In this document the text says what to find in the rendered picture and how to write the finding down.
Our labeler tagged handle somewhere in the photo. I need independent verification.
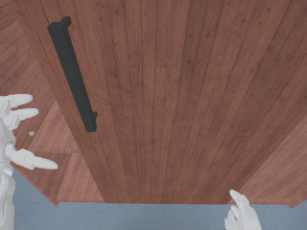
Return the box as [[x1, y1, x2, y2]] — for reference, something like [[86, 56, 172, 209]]
[[47, 16, 98, 132]]

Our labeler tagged wardrobe door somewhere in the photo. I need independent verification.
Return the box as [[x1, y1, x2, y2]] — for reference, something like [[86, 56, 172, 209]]
[[9, 0, 307, 205], [238, 115, 307, 198]]

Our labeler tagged robot left hand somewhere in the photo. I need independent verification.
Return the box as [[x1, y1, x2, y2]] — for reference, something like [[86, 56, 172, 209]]
[[0, 94, 59, 170]]

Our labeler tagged robot right hand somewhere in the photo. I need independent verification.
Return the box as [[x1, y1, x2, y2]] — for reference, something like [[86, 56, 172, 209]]
[[224, 189, 262, 230]]

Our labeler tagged left robot forearm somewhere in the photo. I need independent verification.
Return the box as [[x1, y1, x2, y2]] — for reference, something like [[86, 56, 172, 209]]
[[0, 161, 16, 230]]

